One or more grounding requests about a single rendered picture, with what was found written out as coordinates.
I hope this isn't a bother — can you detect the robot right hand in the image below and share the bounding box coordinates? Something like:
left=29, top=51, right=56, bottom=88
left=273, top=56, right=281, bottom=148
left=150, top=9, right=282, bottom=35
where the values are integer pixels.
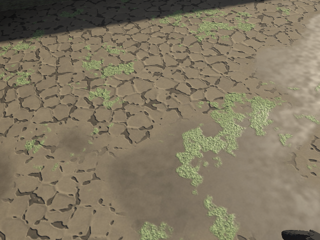
left=281, top=229, right=320, bottom=240

